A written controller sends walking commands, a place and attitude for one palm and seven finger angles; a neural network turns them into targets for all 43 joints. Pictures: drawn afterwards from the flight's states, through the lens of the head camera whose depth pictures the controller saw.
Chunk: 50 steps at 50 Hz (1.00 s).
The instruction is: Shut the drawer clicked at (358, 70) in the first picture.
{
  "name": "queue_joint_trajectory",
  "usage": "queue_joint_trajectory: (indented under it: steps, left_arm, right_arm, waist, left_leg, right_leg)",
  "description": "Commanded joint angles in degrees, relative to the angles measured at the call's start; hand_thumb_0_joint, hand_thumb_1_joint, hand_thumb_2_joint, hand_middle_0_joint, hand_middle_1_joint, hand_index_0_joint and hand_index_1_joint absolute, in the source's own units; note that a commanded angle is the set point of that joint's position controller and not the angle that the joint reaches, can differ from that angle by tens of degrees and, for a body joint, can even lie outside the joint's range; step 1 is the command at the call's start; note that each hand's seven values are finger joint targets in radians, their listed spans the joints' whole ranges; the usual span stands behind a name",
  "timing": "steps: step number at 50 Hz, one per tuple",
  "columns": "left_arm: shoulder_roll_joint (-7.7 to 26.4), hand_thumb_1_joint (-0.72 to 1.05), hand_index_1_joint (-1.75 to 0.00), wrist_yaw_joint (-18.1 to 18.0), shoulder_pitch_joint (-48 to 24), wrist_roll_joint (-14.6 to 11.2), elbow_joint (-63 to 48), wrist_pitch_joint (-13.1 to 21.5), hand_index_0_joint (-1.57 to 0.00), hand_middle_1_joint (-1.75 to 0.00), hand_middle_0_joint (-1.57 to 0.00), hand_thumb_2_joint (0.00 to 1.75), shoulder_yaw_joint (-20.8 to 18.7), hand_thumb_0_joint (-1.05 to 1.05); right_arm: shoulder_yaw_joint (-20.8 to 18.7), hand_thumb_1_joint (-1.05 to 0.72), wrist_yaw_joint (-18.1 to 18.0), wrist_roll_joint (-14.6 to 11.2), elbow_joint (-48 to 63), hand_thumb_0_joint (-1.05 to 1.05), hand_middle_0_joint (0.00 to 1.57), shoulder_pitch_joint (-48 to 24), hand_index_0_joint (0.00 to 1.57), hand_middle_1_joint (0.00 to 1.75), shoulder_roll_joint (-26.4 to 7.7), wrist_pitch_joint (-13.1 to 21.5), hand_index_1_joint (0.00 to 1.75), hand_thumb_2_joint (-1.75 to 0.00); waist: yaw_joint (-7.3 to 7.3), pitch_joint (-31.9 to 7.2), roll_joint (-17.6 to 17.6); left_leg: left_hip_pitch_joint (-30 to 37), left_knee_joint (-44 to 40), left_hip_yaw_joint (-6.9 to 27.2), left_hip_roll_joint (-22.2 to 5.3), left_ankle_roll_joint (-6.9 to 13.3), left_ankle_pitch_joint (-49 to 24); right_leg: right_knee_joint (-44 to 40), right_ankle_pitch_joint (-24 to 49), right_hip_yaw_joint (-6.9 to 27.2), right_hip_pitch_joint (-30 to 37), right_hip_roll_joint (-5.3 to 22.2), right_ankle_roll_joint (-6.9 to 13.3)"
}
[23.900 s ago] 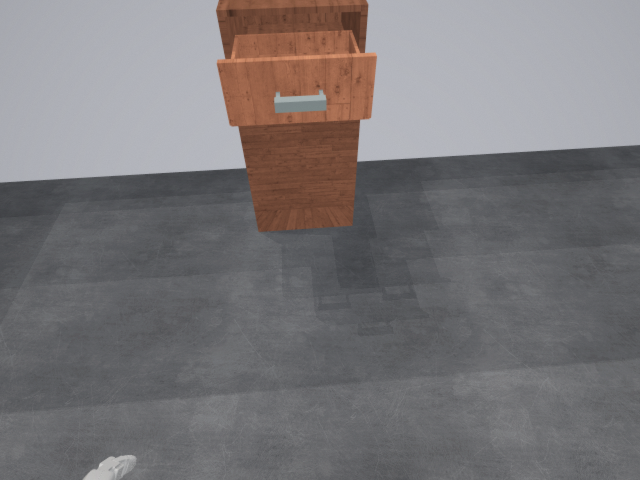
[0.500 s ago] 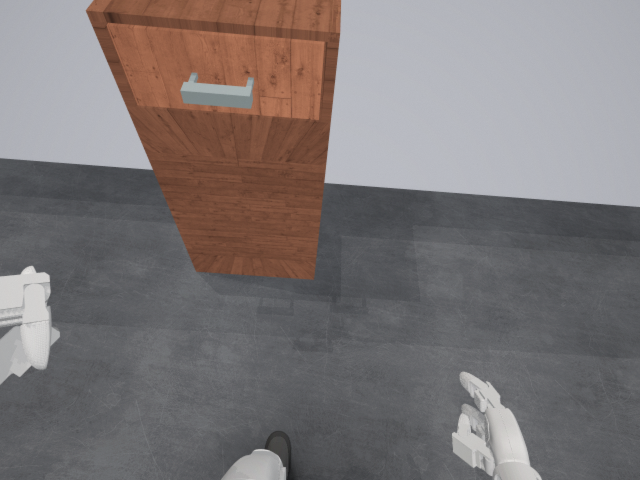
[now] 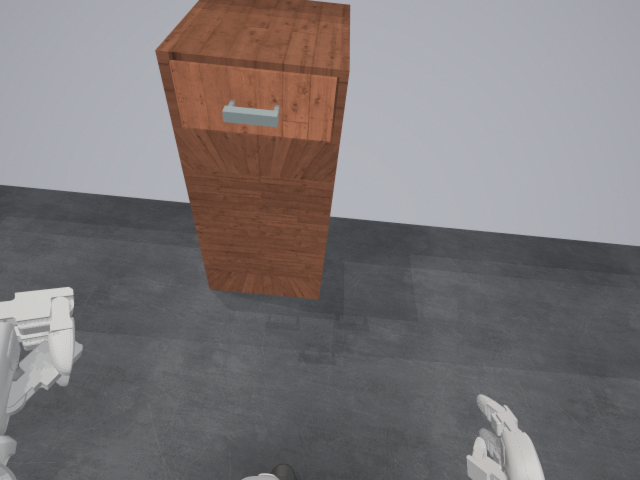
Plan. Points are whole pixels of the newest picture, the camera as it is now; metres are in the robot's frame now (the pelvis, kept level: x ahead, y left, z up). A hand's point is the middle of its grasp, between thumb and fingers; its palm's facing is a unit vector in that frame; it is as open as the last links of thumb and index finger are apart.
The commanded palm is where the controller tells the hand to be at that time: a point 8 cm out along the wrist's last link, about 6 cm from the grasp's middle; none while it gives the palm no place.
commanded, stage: stop stepping back and stand still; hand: left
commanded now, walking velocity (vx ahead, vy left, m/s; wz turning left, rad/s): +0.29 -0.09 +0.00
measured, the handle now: (252, 111) +0.85 +0.19 +0.01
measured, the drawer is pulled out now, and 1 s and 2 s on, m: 0.00 0.00 0.00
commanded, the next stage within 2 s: let the arm hang, fingers relaxed in 0.52 s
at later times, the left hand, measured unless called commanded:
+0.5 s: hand (40, 380) +0.16 +0.24 +0.17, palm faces +0.22 -0.82 -0.52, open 3.2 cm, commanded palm +0.12 +0.28 +0.18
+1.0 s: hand out of the picture +0.01 +0.22 -0.18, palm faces +0.07 -0.97 -0.25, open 3.5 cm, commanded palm none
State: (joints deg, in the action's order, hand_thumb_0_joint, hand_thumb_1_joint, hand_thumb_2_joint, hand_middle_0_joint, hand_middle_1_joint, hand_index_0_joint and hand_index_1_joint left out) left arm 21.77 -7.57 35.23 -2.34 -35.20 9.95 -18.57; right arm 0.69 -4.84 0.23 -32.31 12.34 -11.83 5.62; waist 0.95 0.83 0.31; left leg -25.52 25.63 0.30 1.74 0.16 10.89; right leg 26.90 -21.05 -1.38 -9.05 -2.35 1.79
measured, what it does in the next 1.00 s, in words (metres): steps on the spot: left foot, then right foot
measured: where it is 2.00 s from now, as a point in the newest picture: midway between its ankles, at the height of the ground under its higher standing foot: outside the picture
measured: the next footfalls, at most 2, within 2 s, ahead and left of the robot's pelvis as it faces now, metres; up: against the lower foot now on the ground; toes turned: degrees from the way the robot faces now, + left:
left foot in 0.14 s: +0.08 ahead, +0.09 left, +0.00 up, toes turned -7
right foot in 0.46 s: -0.06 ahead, -0.08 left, +0.00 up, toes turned -12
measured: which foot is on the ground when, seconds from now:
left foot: down 0.00-0.00, up 0.02-0.12, down 0.14-0.82, up 0.84-0.98, down 1.00-1.00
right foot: down 0.00-0.14, up 0.16-0.44, down 0.46-0.64, up 0.66-0.80, down 0.82-1.00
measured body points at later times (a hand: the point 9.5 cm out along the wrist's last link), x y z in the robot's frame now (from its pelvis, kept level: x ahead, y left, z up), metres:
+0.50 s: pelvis -0.04 +0.02 +0.00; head -0.03 +0.04 +0.44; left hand +0.14 +0.28 +0.20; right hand +0.06 -0.23 -0.10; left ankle +0.04 +0.10 -0.72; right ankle -0.09 -0.07 -0.74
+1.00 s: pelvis -0.04 +0.01 -0.02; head -0.02 +0.03 +0.43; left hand +0.01 +0.27 -0.16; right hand +0.00 -0.23 -0.15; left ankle -0.06 +0.09 -0.73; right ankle -0.01 -0.10 -0.74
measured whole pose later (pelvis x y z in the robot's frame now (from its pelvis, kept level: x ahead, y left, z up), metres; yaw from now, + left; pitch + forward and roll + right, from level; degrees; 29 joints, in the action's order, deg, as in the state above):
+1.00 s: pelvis -0.04 +0.01 -0.02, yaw +3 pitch +1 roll -2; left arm 13.4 -1.7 17.7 1.9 44.6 -3.4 -3.0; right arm -1.6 0.2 1.4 -50.9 17.4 -10.4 -2.8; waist 0.5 1.5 0.1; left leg -20.7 44.8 0.4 1.1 1.5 22.1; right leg 36.6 -16.4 -4.2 -21.2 -1.0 1.4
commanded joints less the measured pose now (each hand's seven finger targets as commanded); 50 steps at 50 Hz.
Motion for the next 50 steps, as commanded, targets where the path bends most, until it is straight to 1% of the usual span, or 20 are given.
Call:
queue_joint_trajectory:
  steps: [1, 5, 7, 8, 11, 14, 19, 22, 23, 25, 29, 30, 31, 33, 35, 39, 42, 45, 49, 50]
  left_arm:
    - [10.2, 0.90, -1.60, -1.2, 0.4, -1.4, -15.4, 2.7, -1.40, -1.60, -1.40, 0.90, -8.4, 0.00]
    - [6.8, 0.90, -1.60, -1.9, -17.0, -0.6, -6.2, 0.5, -1.40, -1.60, -1.40, 0.90, -4.0, 0.00]
    - [6.0, 0.90, -1.60, -2.6, -20.7, 0.7, -4.7, 1.1, -1.40, -1.60, -1.40, 0.90, -4.5, 0.00]
    - [8.4, 0.90, -1.60, -2.4, -22.1, 2.1, -5.1, 2.4, -1.40, -1.60, -1.40, 0.90, -5.4, 0.00]
    - [9.8, 0.90, -1.60, -1.7, -10.2, 1.1, -11.4, 2.8, -1.40, -1.60, -1.40, 0.90, -6.8, 0.00]
    - [8.9, 0.90, -1.60, -1.3, 6.0, -0.1, -19.3, 2.8, -1.40, -1.60, -1.40, 0.90, -6.6, 0.00]
    - [11.1, 0.90, -1.60, -2.9, 7.6, 0.5, -16.7, 2.2, -1.40, -1.60, -1.40, 0.90, -10.1, 0.00]
    - [12.4, 0.90, -1.60, -2.7, 3.1, -0.4, -11.4, 1.7, -1.40, -1.60, -1.40, 0.90, -11.7, 0.00]
    - [13.0, 0.90, -1.60, -2.6, -0.3, -1.4, -10.9, 2.1, -1.40, -1.60, -1.40, 0.90, -12.4, 0.00]
    - [14.3, 0.90, -1.60, -3.0, -7.3, -0.9, -10.4, 4.2, -1.40, -1.60, -1.40, 0.90, -13.7, 0.00]
    - [7.2, 0.90, -1.60, -1.9, -4.0, -0.6, -8.4, 3.2, -1.40, -1.60, -1.40, 0.90, -6.8, 0.00]
    - [6.4, 0.90, -1.60, -1.6, -3.6, -0.6, -9.6, 3.6, -1.40, -1.60, -1.40, 0.90, -5.7, 0.00]
    - [-3.7, 0.90, -1.60, 6.5, -9.2, 6.1, 37.6, -6.3, -1.40, -1.60, -1.40, 0.90, 11.6, 0.00]
    - [-6.8, 0.90, -1.51, 6.6, -9.3, 4.8, 36.5, -11.6, -1.32, -1.51, -1.32, 0.90, 10.9, 0.00]
    - [-6.2, 0.90, -1.43, 6.6, -15.7, 4.3, 41.7, -11.2, -1.24, -1.43, -1.24, 0.90, 12.6, 0.00]
    - [-4.1, 0.90, -1.25, 7.4, -10.5, 4.4, 59.4, -11.7, -1.08, -1.25, -1.08, 0.90, 13.2, 0.00]
    - [5.4, 0.90, -1.12, 7.1, -18.5, 4.8, 64.1, -12.0, -0.96, -1.12, -0.96, 0.90, 13.6, 0.00]
    - [0.9, 0.90, -0.99, 6.5, -26.3, 4.5, 69.9, -11.3, -0.84, -0.99, -0.84, 0.90, 14.9, 0.00]
    - [-4.0, 0.90, -0.82, 5.9, -20.1, 3.6, 77.4, -11.0, -0.68, -0.82, -0.68, 0.90, 14.9, 0.00]
    - [-6.9, 0.90, -0.78, 6.3, -16.8, 2.8, 78.8, -10.9, -0.64, -0.78, -0.64, 0.90, 15.4, 0.00]
  right_arm:
    - [-3.7, -0.90, -0.3, 0.3, 5.6, 0.00, 0.20, -4.7, 0.20, 0.30, -6.5, 0.4, 0.30, -0.90]
    - [-1.6, -0.90, -1.4, -0.3, 4.7, 0.00, 0.20, -6.0, 0.20, 0.30, -6.6, 0.7, 0.30, -0.90]
    - [-1.6, -0.90, -1.1, -0.4, 5.2, 0.00, 0.20, -3.2, 0.20, 0.30, -9.1, 3.0, 0.30, -0.90]
    - [-1.4, -0.90, -0.4, -0.2, 6.4, 0.00, 0.20, -3.6, 0.20, 0.30, -7.7, 3.7, 0.30, -0.90]
    - [-1.9, -0.90, 1.6, 0.2, 6.1, 0.00, 0.20, -6.1, 0.20, 0.30, -5.6, 4.5, 0.30, -0.90]
    - [-1.4, -0.90, 3.1, 0.4, 7.2, 0.00, 0.20, -6.7, 0.20, 0.30, -5.0, 4.1, 0.30, -0.90]
    - [-1.7, -0.90, 1.3, 1.7, 7.2, 0.00, 0.20, -6.2, 0.20, 0.30, -4.9, 1.2, 0.30, -0.90]
    - [-2.6, -0.90, 0.2, 0.6, 4.9, 0.00, 0.20, -2.9, 0.20, 0.30, -4.6, 0.1, 0.30, -0.90]
    - [-2.9, -0.90, -0.1, 0.3, 4.4, 0.00, 0.20, -3.5, 0.20, 0.30, -5.2, -0.1, 0.30, -0.90]
    - [-2.4, -0.90, 0.2, 0.8, 3.5, 0.00, 0.20, -3.6, 0.20, 0.30, -5.3, 1.7, 0.30, -0.90]
    - [-3.2, -0.90, -0.5, -0.4, 3.1, 0.00, 0.20, -5.8, 0.20, 0.30, -6.5, 2.6, 0.30, -0.90]
    - [-3.2, -0.90, -0.8, -0.4, 3.6, 0.00, 0.20, -6.7, 0.20, 0.30, -6.8, 3.2, 0.30, -0.90]
    - [-5.9, -0.90, 5.2, 1.2, -9.4, 0.00, 0.20, 0.8, 0.20, 0.30, -15.9, 2.5, 0.30, -0.90]
    - [-4.4, -0.90, 4.1, 1.2, -6.3, 0.00, 0.20, 4.0, 0.20, 0.30, -11.8, -2.1, 0.30, -0.90]
    - [-4.0, -0.90, 3.7, 2.6, -5.2, 0.00, 0.20, 3.6, 0.20, 0.30, -11.1, -2.0, 0.30, -0.90]
    - [-3.4, -0.90, 3.9, 2.2, -5.8, 0.00, 0.20, -4.9, 0.20, 0.30, -10.3, -4.3, 0.30, -0.90]
    - [-3.7, -0.90, 4.6, 1.0, -6.1, 0.00, 0.20, -4.6, 0.20, 0.30, -6.2, -7.5, 0.30, -0.90]
    - [-4.2, -0.90, 4.7, 1.5, -12.3, 0.00, 0.20, 3.6, 0.20, 0.30, -5.3, -8.3, 0.30, -0.90]
    - [-3.2, -0.90, 4.3, 1.2, -17.4, 0.00, 0.20, 10.8, 0.20, 0.30, -2.3, -6.0, 0.30, -0.90]
    - [-3.4, -0.90, 3.9, 1.4, -17.7, 0.00, 0.20, 10.7, 0.20, 0.30, -5.2, -5.0, 0.30, -0.90]
  waist:
    - [0.09, -5.3, 7.8]
    - [2.91, 8.2, -1.0]
    - [2.96, 11.3, -29.3]
    - [1.75, 13.7, -20.8]
    - [-0.87, -0.9, -6.8]
    - [-1.62, -5.7, -12.0]
    - [-1.27, -6.0, -14.6]
    - [0.23, -5.5, 4.7]
    - [-0.03, -2.9, 10.0]
    - [0.98, -4.3, 9.0]
    - [0.83, -1.1, 1.0]
    - [0.66, -0.5, -5.4]
    - [4.16, 0.6, -13.6]
    - [3.29, -2.6, -11.1]
    - [2.18, -5.7, 2.0]
    - [-5.15, -5.8, 2.7]
    - [-1.89, 4.7, 8.9]
    - [3.60, 4.5, 5.2]
    - [2.05, -2.7, -2.7]
    - [0.06, -3.2, -16.1]
  left_leg:
    - [18.6, 33.0, 1.6, -0.6, -1.7, 5.2]
    - [10.4, 9.5, 5.0, -6.3, 0.0, 21.2]
    - [-0.9, -23.5, 38.7, -19.2, 4.9, 47.9]
    - [-2.7, -24.0, 39.8, -19.6, 6.9, 41.0]
    - [8.5, -19.9, 29.5, -15.7, -1.1, 29.0]
    - [5.0, -20.6, 15.1, -11.8, -1.6, 24.0]
    - [-2.9, -15.4, 8.5, -10.4, 0.0, 22.6]
    - [-3.5, 12.7, 0.0, -3.7, -0.3, 10.9]
    - [-7.2, 25.4, 0.0, -2.4, -0.4, 8.0]
    - [-7.2, 26.0, 1.5, -5.9, -0.5, 9.3]
    - [14.1, 5.3, -2.0, -4.6, 1.6, -0.4]
    - [16.6, 1.4, 0.8, -6.7, 2.6, -4.0]
    - [14.9, 8.9, 12.6, -11.4, 5.7, -25.9]
    - [14.5, 1.4, 25.8, -18.9, 14.4, -48.3]
    - [12.9, 1.5, 26.1, -19.6, 14.7, -41.3]
    - [-7.0, 1.2, 10.1, -8.9, 6.3, 7.2]
    - [-3.2, 29.7, 1.2, 2.1, -0.3, 18.1]
    - [3.0, 39.5, 1.2, -0.3, 0.2, 12.1]
    - [16.5, 0.1, 3.8, -4.0, 2.5, 4.5]
    - [17.0, -5.5, 18.8, -13.3, 5.6, -5.7]
  right_leg:
    - [-15.1, -21.0, 13.6, -30.4, 17.5, 10.3]
    - [2.8, -26.2, -1.3, -33.6, 10.1, 2.0]
    - [37.2, -14.7, -2.7, -27.6, -2.5, -1.7]
    - [42.1, -9.2, 2.2, -28.4, -0.6, -1.2]
    - [38.9, -3.4, 2.9, -22.9, 1.1, -1.1]
    - [26.6, -0.4, -2.5, -9.6, -0.1, -0.8]
    - [2.4, -10.5, -7.4, 8.6, -2.0, 1.2]
    - [-12.9, -4.3, 9.3, 6.5, 13.2, 7.3]
    - [-17.0, -1.7, 18.9, 1.4, 21.5, 11.2]
    - [-10.2, 19.3, 14.1, 3.0, 23.7, 11.6]
    - [-1.6, 4.1, 1.7, -10.6, 12.9, 4.0]
    - [2.3, 5.8, -1.1, -11.9, 10.5, 1.5]
    - [22.9, 12.9, -5.5, -23.3, 8.1, -2.1]
    - [37.0, -17.1, 1.6, -25.2, 2.2, -4.3]
    - [37.4, -16.3, 5.7, -22.5, 3.3, -3.9]
    - [12.2, -3.9, 1.9, 2.6, 3.1, -2.8]
    - [-21.4, -34.4, 32.1, -22.2, 22.7, 7.4]
    - [-17.7, -21.6, 21.5, -27.1, 16.4, 7.1]
    - [1.6, 1.9, 9.6, -14.8, 10.7, 4.4]
    - [10.4, 0.5, 4.7, -17.8, 4.6, 0.6]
